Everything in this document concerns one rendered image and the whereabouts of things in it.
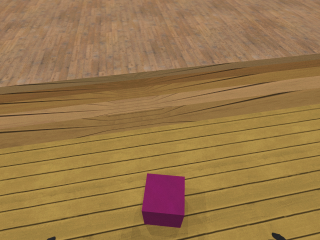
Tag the carton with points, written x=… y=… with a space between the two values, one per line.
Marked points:
x=164 y=200

